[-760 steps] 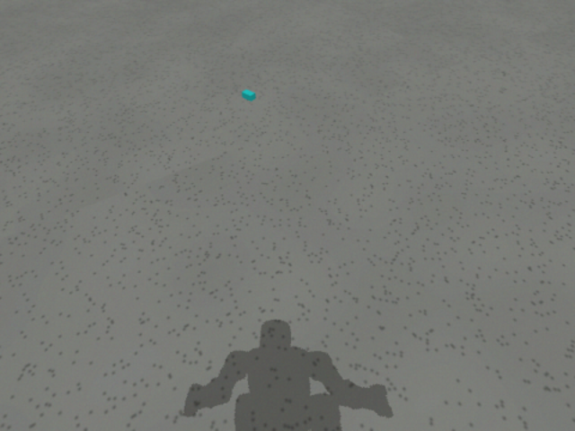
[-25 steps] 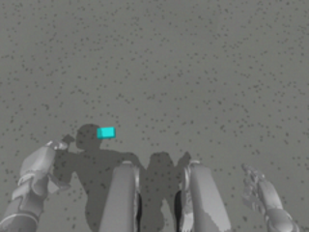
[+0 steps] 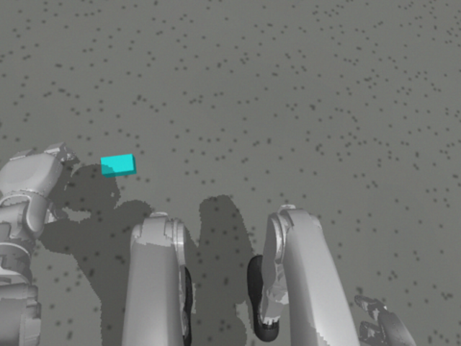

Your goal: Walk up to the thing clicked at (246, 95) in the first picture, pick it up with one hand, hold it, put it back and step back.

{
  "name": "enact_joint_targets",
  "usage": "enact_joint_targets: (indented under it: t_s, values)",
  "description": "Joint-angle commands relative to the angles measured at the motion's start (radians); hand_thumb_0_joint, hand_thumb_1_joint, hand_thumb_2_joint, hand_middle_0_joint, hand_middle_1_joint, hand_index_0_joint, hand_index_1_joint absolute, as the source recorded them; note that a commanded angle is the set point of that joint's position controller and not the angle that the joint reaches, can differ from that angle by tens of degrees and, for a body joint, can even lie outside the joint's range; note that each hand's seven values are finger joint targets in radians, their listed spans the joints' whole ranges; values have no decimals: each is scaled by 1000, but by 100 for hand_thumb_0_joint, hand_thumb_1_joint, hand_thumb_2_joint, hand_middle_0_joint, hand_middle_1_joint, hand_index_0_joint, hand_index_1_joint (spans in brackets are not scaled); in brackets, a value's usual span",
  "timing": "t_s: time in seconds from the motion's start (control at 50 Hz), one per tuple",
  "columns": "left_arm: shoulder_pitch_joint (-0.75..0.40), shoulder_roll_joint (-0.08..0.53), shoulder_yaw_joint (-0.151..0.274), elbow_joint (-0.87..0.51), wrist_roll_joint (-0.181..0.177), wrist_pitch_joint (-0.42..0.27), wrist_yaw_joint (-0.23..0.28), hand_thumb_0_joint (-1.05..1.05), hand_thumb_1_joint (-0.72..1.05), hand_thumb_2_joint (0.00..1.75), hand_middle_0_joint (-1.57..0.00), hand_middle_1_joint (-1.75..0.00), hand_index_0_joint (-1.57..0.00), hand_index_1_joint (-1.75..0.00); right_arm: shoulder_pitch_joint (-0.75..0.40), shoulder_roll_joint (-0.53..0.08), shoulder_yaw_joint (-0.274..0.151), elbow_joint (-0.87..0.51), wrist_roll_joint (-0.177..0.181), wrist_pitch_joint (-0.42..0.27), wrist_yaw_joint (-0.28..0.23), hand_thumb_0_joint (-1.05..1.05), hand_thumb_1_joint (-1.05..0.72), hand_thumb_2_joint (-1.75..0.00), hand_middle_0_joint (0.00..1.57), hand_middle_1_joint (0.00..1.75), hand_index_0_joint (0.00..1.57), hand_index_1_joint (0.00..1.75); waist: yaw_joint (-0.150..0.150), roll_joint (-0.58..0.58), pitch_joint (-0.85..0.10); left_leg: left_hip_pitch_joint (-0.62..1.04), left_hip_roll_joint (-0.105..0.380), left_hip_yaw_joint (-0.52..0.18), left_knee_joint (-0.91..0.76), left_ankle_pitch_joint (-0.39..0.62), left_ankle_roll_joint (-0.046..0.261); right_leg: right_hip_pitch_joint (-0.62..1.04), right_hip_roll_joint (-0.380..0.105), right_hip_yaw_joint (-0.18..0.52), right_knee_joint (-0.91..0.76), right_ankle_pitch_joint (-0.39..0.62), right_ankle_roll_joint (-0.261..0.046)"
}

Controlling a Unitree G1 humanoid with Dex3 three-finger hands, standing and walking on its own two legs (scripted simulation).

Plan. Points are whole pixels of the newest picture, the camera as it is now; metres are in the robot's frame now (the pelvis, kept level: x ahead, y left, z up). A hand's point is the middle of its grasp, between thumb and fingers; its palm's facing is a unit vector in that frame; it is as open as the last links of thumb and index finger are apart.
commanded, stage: rise first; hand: left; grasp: from above
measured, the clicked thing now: (119, 165) +0.48 +0.28 -0.37
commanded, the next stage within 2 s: approach in 1.08 s
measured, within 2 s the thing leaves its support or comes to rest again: neither
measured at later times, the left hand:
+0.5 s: hand (68, 181) +0.40 +0.33 -0.21, palm faces -0.44 -0.09 -0.89, open 12.2 cm
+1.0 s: hand (77, 176) +0.42 +0.32 -0.24, palm faces -0.44 -0.09 -0.89, open 12.6 cm
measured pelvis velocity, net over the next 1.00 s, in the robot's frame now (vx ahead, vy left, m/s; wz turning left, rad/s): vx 0.01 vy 0.00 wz -0.03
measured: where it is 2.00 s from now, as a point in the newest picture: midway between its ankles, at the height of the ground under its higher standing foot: (222, 318)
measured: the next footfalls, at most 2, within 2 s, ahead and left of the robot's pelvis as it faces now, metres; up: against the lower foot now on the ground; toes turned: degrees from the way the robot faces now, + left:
none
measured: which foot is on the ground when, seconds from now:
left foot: down 0.00-1.00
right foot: down 0.00-1.00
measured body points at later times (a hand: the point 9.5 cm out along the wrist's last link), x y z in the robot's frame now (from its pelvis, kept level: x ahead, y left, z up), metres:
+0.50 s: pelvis +0.01 +0.00 -0.04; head +0.24 +0.06 +0.34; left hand +0.42 +0.33 -0.16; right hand +0.10 -0.27 -0.16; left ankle +0.08 +0.11 -0.36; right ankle +0.10 -0.11 -0.36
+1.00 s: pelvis +0.01 +0.00 -0.05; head +0.26 +0.06 +0.32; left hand +0.44 +0.33 -0.18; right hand +0.09 -0.28 -0.17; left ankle +0.08 +0.11 -0.36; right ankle +0.10 -0.11 -0.36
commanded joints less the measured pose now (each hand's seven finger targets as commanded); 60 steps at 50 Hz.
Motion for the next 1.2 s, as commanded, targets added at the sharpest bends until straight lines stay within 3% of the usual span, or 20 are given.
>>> enact_joint_targets:
  t_s: [0.0,0.04,0.1,0.16,0.2,0.22,0.3,0.36,0.52,0.68,0.7,0.76,0.84,0.98,1.1,1.16,1.18]
  values:
    - [-265,290,50,-83,49,-10,76,0,-20,74,-37,-68,-36,-68,126,-226,-67,-45,-13,-10,-4,0,-89,-90,20,30,20,30,10,199,-594,504,-24,-44,-278,97,-20,182,32,-7,-172,73,-13]
    - [-311,314,53,-83,67,-8,90,0,-20,73,-37,-68,-37,-68,129,-230,-66,-35,-21,-6,0,0,-90,-90,20,30,20,30,3,230,-595,511,-21,-50,-268,110,-23,162,27,-8,-151,83,-13]
    - [-295,286,39,-19,95,-3,107,0,-19,73,-38,-67,-38,-67,131,-231,-60,-28,-32,-2,6,0,-90,-90,20,30,20,30,-4,226,-585,503,-21,-53,-251,116,-26,133,23,-10,-132,86,-12]
    - [-354,324,48,-31,118,-6,126,0,-21,74,-38,-67,-37,-68,135,-228,-59,-18,-40,1,8,0,-90,-90,20,30,20,30,-9,240,-614,498,-24,-40,-220,128,-22,137,25,-6,-122,100,-12]
    - [-334,297,36,10,133,-4,136,0,-21,73,-38,-68,-37,-69,138,-231,-52,-13,-50,1,13,0,-90,-90,20,30,20,30,-21,233,-602,496,-23,-46,-212,149,-25,122,20,-7,-105,112,-10]
    - [-384,319,38,-25,133,-11,142,0,-21,73,-38,-69,-37,-69,134,-227,-57,-10,-52,1,13,0,-91,-90,20,30,20,30,-23,226,-605,470,-25,-31,-191,131,-17,133,24,-4,-111,109,-10]
    - [-379,327,45,41,155,-12,161,0,-22,73,-37,-71,-37,-71,146,-216,-44,-5,-65,1,17,0,-91,-90,20,30,20,30,-32,169,-603,397,-35,5,-145,131,-1,192,32,6,-128,123,-7]
    - [-403,316,32,67,150,-7,172,0,-23,74,-35,-73,-35,-73,138,-221,-44,2,-71,-6,18,0,-91,-90,20,30,20,30,-41,204,-600,406,-31,1,-138,126,-2,156,30,3,-107,116,-7]
    - [-392,331,52,67,152,4,181,0,-24,74,-35,-72,-35,-72,152,-219,-42,7,-75,-8,20,0,-91,-90,20,30,20,30,-41,236,-631,446,-25,-23,-129,182,-13,128,28,-6,-60,154,-9]
    - [-412,339,52,61,143,9,182,0,-28,77,-32,-76,-32,-76,168,-225,-41,2,-77,-9,30,0,-91,-90,20,30,20,30,-57,217,-612,391,-27,-5,-98,185,-4,155,31,-1,-64,177,-9]
    - [-373,333,56,88,144,14,180,0,-27,76,-34,-76,-33,-76,170,-223,-39,3,-77,-10,30,0,-92,-91,20,30,20,30,-50,201,-604,393,-28,-6,-95,190,-4,161,30,2,-65,181,-9]
    - [-398,355,71,58,138,10,183,0,-28,77,-32,-78,-32,-77,175,-225,-40,4,-79,-10,33,0,-91,-90,20,30,20,30,-54,213,-627,396,-26,-7,-89,204,-4,173,31,-1,-56,194,-7]
    - [-384,330,56,80,141,12,184,0,-30,78,-31,-79,-31,-79,183,-228,-31,4,-83,-10,38,0,-91,-91,20,30,20,30,-63,219,-614,403,-26,-10,-82,218,-6,169,35,-6,-55,206,-7]
    - [-396,354,70,88,134,15,195,0,-31,79,-29,-81,-29,-81,178,-242,-33,0,-77,-12,37,0,-91,-90,20,30,20,30,-62,217,-607,377,-21,-11,-79,184,-4,150,41,-12,-46,184,-9]
    - [-416,347,57,101,137,20,199,0,-34,82,-26,-83,-26,-83,175,-246,-28,4,-77,-17,40,0,-91,-90,20,30,20,30,-76,257,-580,393,-18,-26,-85,184,-10,111,39,-22,-25,176,-6]
    - [-432,360,63,86,143,19,203,0,-44,92,-28,-76,-23,-81,183,-244,-25,-1,-77,-14,40,0,-91,-91,20,30,20,30,-80,238,-591,365,-22,-18,-73,174,-5,135,45,-23,-35,176,-7]
    - [-423,349,59,95,146,24,204,0,-41,88,-22,-84,-21,-88,192,-243,-21,2,-78,-17,43,0,-91,-90,20,30,20,30,-89,243,-583,376,-22,-18,-72,185,-5,141,41,-23,-35,187,-4]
